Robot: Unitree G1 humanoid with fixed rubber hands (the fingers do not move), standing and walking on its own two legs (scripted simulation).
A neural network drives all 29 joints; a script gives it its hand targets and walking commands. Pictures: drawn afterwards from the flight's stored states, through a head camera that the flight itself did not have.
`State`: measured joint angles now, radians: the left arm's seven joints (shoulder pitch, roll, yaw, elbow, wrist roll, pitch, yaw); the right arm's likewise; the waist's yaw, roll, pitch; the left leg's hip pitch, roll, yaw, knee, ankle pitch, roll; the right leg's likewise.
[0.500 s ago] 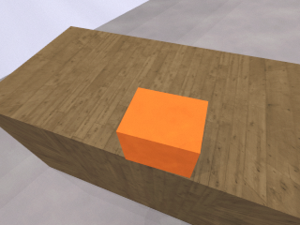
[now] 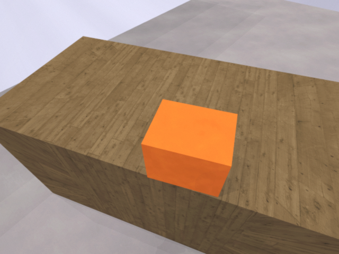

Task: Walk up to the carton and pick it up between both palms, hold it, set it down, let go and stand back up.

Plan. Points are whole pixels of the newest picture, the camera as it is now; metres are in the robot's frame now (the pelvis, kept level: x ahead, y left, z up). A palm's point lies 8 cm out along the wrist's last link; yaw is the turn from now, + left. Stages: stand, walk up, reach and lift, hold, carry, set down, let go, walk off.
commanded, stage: walk up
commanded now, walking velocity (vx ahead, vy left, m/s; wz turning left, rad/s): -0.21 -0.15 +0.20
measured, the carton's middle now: (189, 147) +0.39 -0.04 +0.00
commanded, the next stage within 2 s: none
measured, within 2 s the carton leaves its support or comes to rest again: neither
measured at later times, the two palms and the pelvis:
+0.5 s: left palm out of the picture +0.02 +0.10 -0.11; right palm out of the picture -0.02 -0.38 -0.16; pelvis +0.00 -0.14 +0.01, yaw +1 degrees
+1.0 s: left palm out of the picture -0.02 +0.03 -0.15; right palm out of the picture +0.00 -0.38 -0.15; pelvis +0.01 -0.17 +0.00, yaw +2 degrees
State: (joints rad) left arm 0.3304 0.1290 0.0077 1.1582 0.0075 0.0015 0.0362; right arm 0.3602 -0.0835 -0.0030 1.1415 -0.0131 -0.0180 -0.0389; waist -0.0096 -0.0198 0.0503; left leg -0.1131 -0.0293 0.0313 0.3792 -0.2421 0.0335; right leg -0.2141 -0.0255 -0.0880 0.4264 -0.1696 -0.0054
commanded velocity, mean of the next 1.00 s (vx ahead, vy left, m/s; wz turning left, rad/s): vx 0.00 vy -0.04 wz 0.03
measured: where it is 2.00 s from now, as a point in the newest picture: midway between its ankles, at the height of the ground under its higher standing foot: outside the picture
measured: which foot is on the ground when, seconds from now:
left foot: down 0.00-0.38, up 0.40-0.82, down 0.84-1.00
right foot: down 0.00-0.00, up 0.02-0.36, down 0.38-1.00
